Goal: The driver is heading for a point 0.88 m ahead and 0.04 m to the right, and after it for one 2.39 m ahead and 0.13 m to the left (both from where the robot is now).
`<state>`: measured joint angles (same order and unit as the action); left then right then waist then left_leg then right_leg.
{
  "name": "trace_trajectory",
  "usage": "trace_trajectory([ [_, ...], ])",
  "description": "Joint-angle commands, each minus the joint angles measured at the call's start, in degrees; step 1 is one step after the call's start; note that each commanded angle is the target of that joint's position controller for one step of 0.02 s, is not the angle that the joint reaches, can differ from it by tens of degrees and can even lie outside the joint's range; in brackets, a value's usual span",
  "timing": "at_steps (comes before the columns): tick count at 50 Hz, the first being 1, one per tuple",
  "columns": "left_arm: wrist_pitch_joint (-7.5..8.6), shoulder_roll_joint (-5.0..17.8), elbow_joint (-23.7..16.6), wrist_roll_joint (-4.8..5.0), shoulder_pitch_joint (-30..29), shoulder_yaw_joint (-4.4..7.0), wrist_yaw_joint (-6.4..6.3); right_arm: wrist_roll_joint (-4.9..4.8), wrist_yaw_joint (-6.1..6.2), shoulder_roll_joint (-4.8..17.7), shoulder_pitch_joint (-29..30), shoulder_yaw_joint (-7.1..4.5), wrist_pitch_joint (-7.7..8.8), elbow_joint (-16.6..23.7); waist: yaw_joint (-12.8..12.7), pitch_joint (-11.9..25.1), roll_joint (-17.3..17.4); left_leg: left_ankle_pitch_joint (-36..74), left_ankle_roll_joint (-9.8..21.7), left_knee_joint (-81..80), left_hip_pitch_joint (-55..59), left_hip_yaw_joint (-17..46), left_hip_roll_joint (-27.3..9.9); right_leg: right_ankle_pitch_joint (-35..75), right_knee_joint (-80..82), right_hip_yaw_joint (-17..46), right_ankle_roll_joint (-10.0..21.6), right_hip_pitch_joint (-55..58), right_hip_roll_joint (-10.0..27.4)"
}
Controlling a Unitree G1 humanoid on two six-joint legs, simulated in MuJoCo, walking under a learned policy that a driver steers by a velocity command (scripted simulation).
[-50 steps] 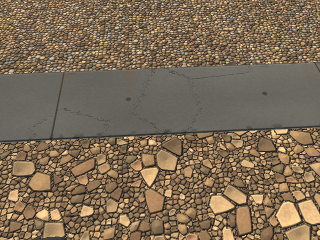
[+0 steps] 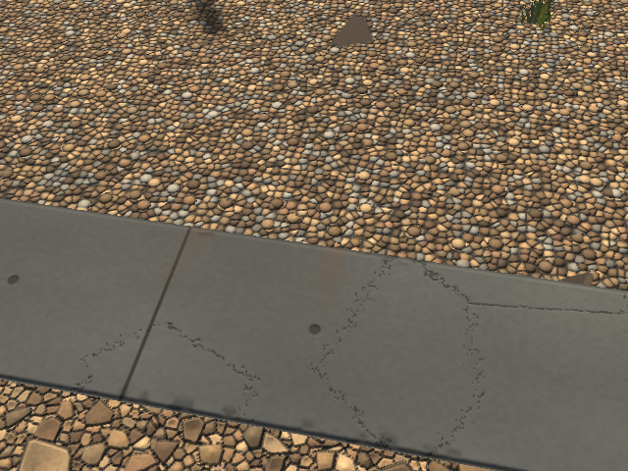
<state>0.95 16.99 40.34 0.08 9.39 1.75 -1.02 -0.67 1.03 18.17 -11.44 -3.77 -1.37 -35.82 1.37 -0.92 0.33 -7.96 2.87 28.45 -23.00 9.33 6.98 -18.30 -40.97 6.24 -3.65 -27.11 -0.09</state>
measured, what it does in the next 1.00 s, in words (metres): walks ahead: right foot, then left foot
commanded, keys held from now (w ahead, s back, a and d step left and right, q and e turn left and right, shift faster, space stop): w+q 0.16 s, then w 0.20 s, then w+e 0.64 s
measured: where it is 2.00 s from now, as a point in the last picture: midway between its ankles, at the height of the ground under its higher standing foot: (344, 295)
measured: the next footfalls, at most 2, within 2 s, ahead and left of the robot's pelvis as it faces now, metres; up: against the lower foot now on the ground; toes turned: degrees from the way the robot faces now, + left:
right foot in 0.06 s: +0.09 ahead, -0.14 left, +0.00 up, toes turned +7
left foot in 0.52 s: +0.30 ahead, +0.17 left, +0.00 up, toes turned +10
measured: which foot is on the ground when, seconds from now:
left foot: down 0.00-0.06, up 0.08-0.50, down 0.52-1.00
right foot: up 0.00-0.04, down 0.06-0.52, up 0.54-0.98, down 1.00-1.00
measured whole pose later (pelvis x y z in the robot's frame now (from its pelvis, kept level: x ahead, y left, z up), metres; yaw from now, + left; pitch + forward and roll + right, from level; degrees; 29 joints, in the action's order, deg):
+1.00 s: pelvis +0.44 +0.03 -0.02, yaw -6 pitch +2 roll +3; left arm 1.5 15.8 36.6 1.1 4.4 2.7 3.2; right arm -1.5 0.4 17.2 -19.5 -5.2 3.1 -47.9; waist 3.8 -2.6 -1.2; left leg -25.9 -3.5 20.1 6.8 -15.0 -2.3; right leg -6.3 -35.5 -2.5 5.7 -32.0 2.3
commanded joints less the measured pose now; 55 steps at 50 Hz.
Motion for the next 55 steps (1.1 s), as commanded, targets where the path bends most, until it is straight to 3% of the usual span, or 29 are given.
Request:
trace_trajectory([
  [1, 2.56, 5.4, -3.6, 0.67, 2.3, 2.16, 0.40, -0.33, 0.15, 8.6, 1.4, -2.29, 0.45, 4.3, -2.4, 6.7, 8.8, -25.8, 8.0, -10.4, 0.8, 17.8, -12.2, 2.1, 9.5, -3.1, 2.0, 11.3, -1.8],
  [2, 2.97, 5.6, -2.7, 0.77, 4.7, 2.59, 0.34, -0.39, 0.14, 7.6, 1.7, -1.95, 0.35, 4.3, -4.1, 5.6, 7.8, -27.6, 6.3, -8.3, -2.6, 17.1, -10.3, 3.8, 14.9, -3.1, 3.2, 16.9, -0.8],
  [3, 3.22, 8.5, -2.0, 0.29, 9.2, 3.55, -0.16, -0.40, 0.08, 4.8, 1.8, -1.14, 0.52, 4.6, -5.9, 5.9, 2.9, -29.8, 3.0, 0.9, -10.0, 13.1, -7.0, -1.4, 20.0, 4.1, 6.2, 25.0, 7.2],
  [4, 2.83, 12.9, -1.5, -1.18, 12.2, 4.48, -0.37, -0.61, -0.13, 0.4, 1.6, -0.09, 1.09, 6.0, -5.4, 5.5, -9.6, -26.7, -0.1, 17.5, -20.7, 0.7, 0.8, -16.2, 26.4, 21.0, 11.6, 30.0, 18.9],
  [5, 3.23, 14.9, -1.4, -2.41, 10.9, 5.26, 0.29, -0.43, -0.44, 4.0, 4.1, -0.85, 2.22, 8.5, -4.5, 0.6, -14.2, -22.1, -0.5, 26.3, -27.8, 0.5, -3.4, -25.1, 30.5, 33.2, 16.3, 24.8, 24.1],
  [6, 3.55, 11.2, -2.6, -1.41, 7.7, 4.48, 0.00, -0.33, -0.65, 6.9, 3.5, -1.76, 2.46, 7.5, -3.6, -1.9, -10.7, -17.3, -1.2, 30.2, -29.1, 1.0, -5.6, -24.9, 30.3, 28.8, 15.8, 24.0, 22.2],
  [7, 3.61, 8.7, -2.8, -0.45, 6.2, 3.81, -0.33, -0.13, -0.83, 7.5, 1.5, -2.23, 2.35, 5.8, -3.0, -2.4, -9.1, -13.5, -2.2, 32.1, -28.9, 0.2, -6.0, -19.6, 29.8, 22.4, 13.5, 24.6, 18.9],
  [9, 3.68, 7.1, -2.2, -0.19, 7.2, 3.14, -0.66, 0.20, -1.24, 5.4, 0.9, -1.93, 2.52, 4.8, -3.6, -2.3, -7.9, -7.7, -3.6, 35.3, -27.8, -1.4, -7.3, -9.2, 30.3, 13.8, 11.6, 24.6, 15.8],
  [11, 4.23, 6.4, -0.9, -0.93, 9.9, 2.84, -0.40, -0.07, -1.51, 2.8, 1.8, -1.24, 3.04, 4.7, -4.3, -2.3, -7.0, -3.0, -4.0, 35.6, -25.7, -2.4, -7.3, -2.1, 31.4, 7.9, 11.9, 23.4, 13.9],
  [17, 3.71, 8.4, 2.1, 0.25, 12.6, 3.20, 0.19, -0.12, -2.73, 0.1, 9.9, 0.25, 4.22, 6.6, -6.7, -3.9, -7.8, 4.3, -5.2, 16.6, -19.5, -7.8, -9.3, 9.4, 32.6, -0.8, 13.0, 23.6, 13.1],
  [21, 2.84, 9.9, 4.7, 1.51, 16.1, 3.40, 0.73, -0.77, -3.99, -0.1, 14.4, 0.63, 5.43, 7.7, -7.9, -5.4, -7.9, 0.7, -3.5, 6.1, -10.9, -11.1, -8.0, 14.2, 30.9, 0.0, 13.6, 23.0, 14.6],
  [23, 2.26, 11.3, 5.5, 1.92, 15.9, 3.82, 0.72, -1.06, -4.17, 1.8, 12.0, -0.12, 6.06, 7.4, -5.2, -4.6, -9.0, -1.3, -1.6, 1.6, -5.4, -10.7, -6.9, 20.5, 28.3, 1.7, 13.0, 24.4, 16.1],
  [25, 2.24, 10.9, 5.7, 2.10, 14.5, 3.57, 0.59, -0.66, -3.27, 5.9, -0.4, -2.40, 6.18, 3.7, 2.3, 3.4, -6.9, 2.3, 1.4, -3.2, 14.4, -11.3, -5.4, 36.5, 14.6, -2.2, 10.3, 21.4, 12.6],
  [26, 2.75, 7.6, 4.3, 0.96, 13.5, 2.29, 0.70, 0.26, -2.37, 9.1, -10.7, -3.55, 5.82, 1.9, 7.2, 12.5, -3.6, 2.0, 4.3, -0.3, 32.4, -3.4, -13.8, 26.3, -0.6, -4.1, 8.0, 10.8, 9.9],
  [27, 3.69, 0.2, 2.0, 0.44, 18.3, 0.09, 0.71, 1.40, -1.80, 14.7, -14.9, -4.47, 5.29, 1.0, 5.1, 21.3, 13.6, -7.4, 12.1, -4.2, 49.8, 22.0, -30.3, -7.7, -21.8, -6.6, 3.8, -10.4, 0.6],
  [28, 4.53, 5.4, 3.0, 1.99, 16.6, 1.51, 0.63, 1.63, -1.75, 9.7, -15.5, -3.24, 5.26, 0.7, 6.8, 21.8, 11.4, -13.4, 13.1, -9.7, 45.1, 29.3, -31.0, -14.0, -30.5, 1.5, 3.7, -14.5, 1.0],
  [29, 4.59, 8.1, 1.7, 3.17, 12.7, 2.66, 0.78, 1.06, -1.73, 7.0, -12.0, -2.15, 5.35, 0.0, 5.6, 12.7, 10.2, -12.1, 10.9, -10.6, 38.7, 19.7, -29.1, -9.7, -32.7, 1.1, 4.1, -18.2, 3.6],
  [32, 3.18, 5.7, 2.0, 1.61, 9.9, 2.87, 0.58, 1.16, -2.09, 1.4, -3.4, -0.74, 6.29, -0.9, 0.5, 2.4, 7.4, -1.8, 7.5, -16.3, 21.7, 3.3, -21.8, 1.5, -27.5, -0.3, 4.0, -12.8, 8.0],
  [34, 1.83, 2.7, 2.3, 1.87, 11.3, 2.38, 0.84, 1.19, -2.08, 1.3, -1.5, -1.14, 7.36, -2.1, -1.7, 0.9, 7.0, 5.4, 8.5, -19.0, 17.0, -1.5, -21.9, 3.5, -26.3, -0.6, 3.2, -10.0, 8.3],
  [36, 1.09, 2.0, 1.3, 1.63, 9.3, 2.37, 0.83, 1.27, -1.85, 2.1, -0.9, -1.64, 8.00, -3.4, -2.4, -1.2, 4.7, 9.7, 8.5, -20.6, 15.5, -5.7, -22.1, 5.9, -23.2, -0.2, 2.6, -11.6, 8.3],
  [40, 1.46, 0.9, -1.4, 1.19, 2.4, 1.65, 2.13, 1.08, -1.14, 4.6, -1.4, -2.34, 7.86, -5.3, -0.9, -3.4, 3.0, 11.8, 7.3, -21.7, 15.8, -13.5, -20.9, 17.9, -8.1, -2.1, 3.1, -11.0, 7.6],
  [46, 1.31, 2.6, -6.4, 1.14, -6.9, 1.79, 4.23, -0.68, -0.60, 8.3, -5.1, -3.59, 6.19, -8.1, 1.3, -5.4, 1.5, 16.8, 5.0, -18.6, 24.9, -18.4, -23.8, 16.4, 3.3, -6.8, 7.1, -10.6, 5.7],
  [48, 0.94, 4.4, -7.2, 0.95, -5.1, 2.80, 4.40, -1.01, -0.39, 10.3, -5.0, -4.07, 5.27, -8.3, -0.6, -2.2, 3.2, 34.6, 3.7, -10.9, 27.6, -20.2, -23.5, 10.7, 3.7, -10.4, 9.3, -4.8, 2.0],
  [50, 0.38, 8.9, -4.1, 1.24, 8.9, 5.62, 3.75, -1.40, -0.12, 10.3, -4.1, -3.79, 4.34, -7.9, -8.7, 6.0, 2.8, 43.7, 1.1, 9.8, 22.7, -22.8, -20.5, 10.3, 6.7, -12.9, 12.8, 15.3, -3.6],
  [51, -0.37, 14.0, -2.3, 1.54, 17.6, 7.56, 2.52, 0.10, 0.09, 7.4, -5.8, -2.54, 4.64, -6.9, -11.5, 11.3, -4.3, 25.0, -1.8, 28.3, 8.7, -23.0, -17.6, 10.8, 8.0, -1.2, 16.0, 32.5, 2.3],
  [52, 0.36, 19.3, -3.4, 1.86, 14.2, 7.82, 2.48, 1.78, -0.63, -0.4, -11.2, 0.03, 6.02, -3.8, -3.5, 16.8, -17.9, -25.8, -5.0, 47.5, -14.5, -15.4, -5.2, -4.2, 16.8, 33.1, 26.7, 47.1, 15.8],
  [53, 1.41, 14.0, -5.4, 1.53, 15.0, 6.26, 2.96, -0.30, -1.33, 4.9, -4.9, -0.67, 7.91, -3.6, -8.0, 21.1, -9.8, -26.1, -3.8, 52.1, -19.8, -3.6, -5.9, -10.3, 24.4, 41.7, 26.5, 48.5, 18.4],
  [54, 2.26, 11.1, -4.8, 0.99, 13.2, 5.37, 3.13, -2.10, -1.69, 7.2, 0.0, -1.25, 8.83, -2.0, -8.1, 12.8, -6.9, -20.5, -2.4, 50.7, -23.8, -3.9, -8.2, -6.5, 25.5, 34.3, 23.6, 43.1, 17.3],
  [55, 2.70, 10.1, -5.0, 1.05, 10.1, 4.98, 3.06, -1.34, -1.30, 6.3, 0.9, -0.87, 9.40, -2.0, -5.7, 8.1, -2.0, -15.4, -1.7, 45.8, -22.0, -4.0, -10.8, 0.1, 25.0, 27.7, 21.8, 35.1, 15.0],
])
Velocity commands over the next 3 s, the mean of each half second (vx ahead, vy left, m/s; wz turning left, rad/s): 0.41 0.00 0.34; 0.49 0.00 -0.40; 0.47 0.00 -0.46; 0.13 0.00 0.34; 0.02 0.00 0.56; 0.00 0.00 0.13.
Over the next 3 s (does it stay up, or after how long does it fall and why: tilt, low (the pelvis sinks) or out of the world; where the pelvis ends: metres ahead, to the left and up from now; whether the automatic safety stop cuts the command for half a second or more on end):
stays up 0.86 -0.03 0.00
